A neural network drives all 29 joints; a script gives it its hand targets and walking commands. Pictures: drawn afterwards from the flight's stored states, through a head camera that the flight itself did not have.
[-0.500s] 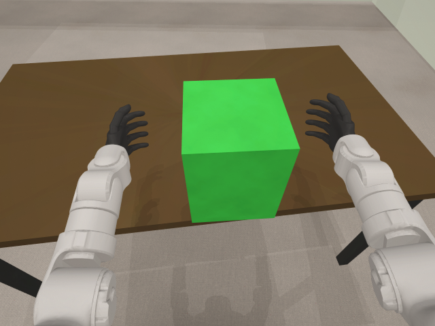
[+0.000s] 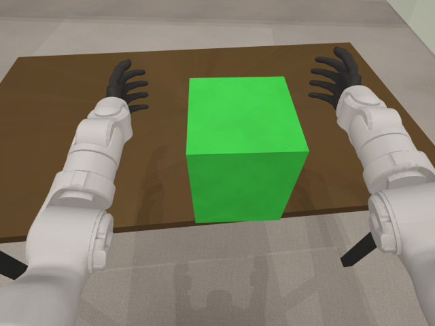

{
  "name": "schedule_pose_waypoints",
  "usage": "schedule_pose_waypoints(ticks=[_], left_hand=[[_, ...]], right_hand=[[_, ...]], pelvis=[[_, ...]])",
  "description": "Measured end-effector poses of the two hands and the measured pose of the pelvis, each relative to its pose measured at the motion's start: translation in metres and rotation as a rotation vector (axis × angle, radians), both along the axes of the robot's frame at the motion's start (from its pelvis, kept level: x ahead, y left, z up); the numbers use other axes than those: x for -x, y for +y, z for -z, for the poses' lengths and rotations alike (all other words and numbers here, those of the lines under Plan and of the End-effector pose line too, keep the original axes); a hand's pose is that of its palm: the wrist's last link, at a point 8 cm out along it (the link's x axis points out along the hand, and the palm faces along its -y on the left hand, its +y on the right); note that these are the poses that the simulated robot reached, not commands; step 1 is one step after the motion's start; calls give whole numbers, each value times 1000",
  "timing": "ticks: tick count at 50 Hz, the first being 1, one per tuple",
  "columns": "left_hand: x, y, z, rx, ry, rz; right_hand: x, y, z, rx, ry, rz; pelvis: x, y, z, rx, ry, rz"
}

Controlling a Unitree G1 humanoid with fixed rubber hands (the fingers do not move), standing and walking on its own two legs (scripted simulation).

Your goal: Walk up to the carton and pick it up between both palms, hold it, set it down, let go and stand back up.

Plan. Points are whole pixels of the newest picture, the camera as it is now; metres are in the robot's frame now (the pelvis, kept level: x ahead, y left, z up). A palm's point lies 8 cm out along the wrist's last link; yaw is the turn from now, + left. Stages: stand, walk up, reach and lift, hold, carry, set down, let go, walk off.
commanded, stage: reach and lift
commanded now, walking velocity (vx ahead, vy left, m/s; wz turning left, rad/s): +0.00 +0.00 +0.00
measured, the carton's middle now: (237, 153) +0.47 +0.00 +0.02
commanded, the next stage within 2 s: none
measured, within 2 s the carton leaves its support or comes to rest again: neither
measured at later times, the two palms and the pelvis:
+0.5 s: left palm (136, 157) +0.43 +0.21 +0.05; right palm (314, 143) +0.46 -0.16 +0.08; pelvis -0.01 +0.00 -0.01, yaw +0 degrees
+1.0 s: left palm (153, 155) +0.44 +0.18 +0.04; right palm (314, 144) +0.46 -0.16 +0.07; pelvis -0.01 +0.00 -0.02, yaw -1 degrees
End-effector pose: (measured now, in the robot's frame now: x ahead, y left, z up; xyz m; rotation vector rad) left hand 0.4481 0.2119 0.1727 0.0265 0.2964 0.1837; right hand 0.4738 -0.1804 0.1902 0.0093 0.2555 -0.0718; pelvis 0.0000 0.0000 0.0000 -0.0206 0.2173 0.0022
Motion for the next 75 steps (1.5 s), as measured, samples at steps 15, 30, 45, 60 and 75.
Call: schedule_pose_waypoints(ticks=[15,30,45,60,75], left_hand=[[8,-4,69,15,20,10],[14,-10,126,21,24,-15],[7,-28,126,26,-5,22],[3,-60,124,54,-44,44],[10,-58,123,19,-25,76]], right_hand=[[8,13,59,52,39,-21],[15,21,121,39,48,-18],[11,11,125,37,26,-12],[12,37,123,31,0,-14],[43,42,130,71,-67,48]], pelvis=[[0,0,2,3,40,-6],[8,1,17,8,185,-1],[9,3,21,3,209,6],[11,1,18,-8,193,9],[-6,12,-3,-20,22,22]])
